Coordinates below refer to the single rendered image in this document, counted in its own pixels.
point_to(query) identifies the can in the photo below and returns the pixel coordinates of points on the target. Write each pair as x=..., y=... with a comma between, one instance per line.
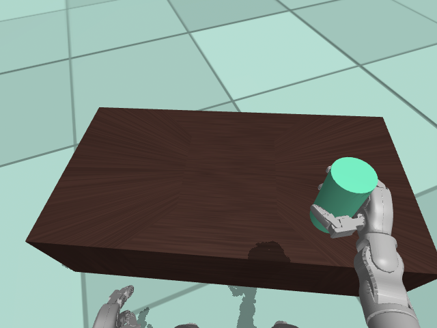
x=348, y=184

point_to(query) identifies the right robot arm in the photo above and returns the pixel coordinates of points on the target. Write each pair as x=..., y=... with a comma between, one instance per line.
x=383, y=297

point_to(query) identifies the left robot hand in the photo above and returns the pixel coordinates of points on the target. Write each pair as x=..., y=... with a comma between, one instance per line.
x=109, y=316

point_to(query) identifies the right robot hand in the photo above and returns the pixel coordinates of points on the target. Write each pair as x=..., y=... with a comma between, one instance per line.
x=374, y=215

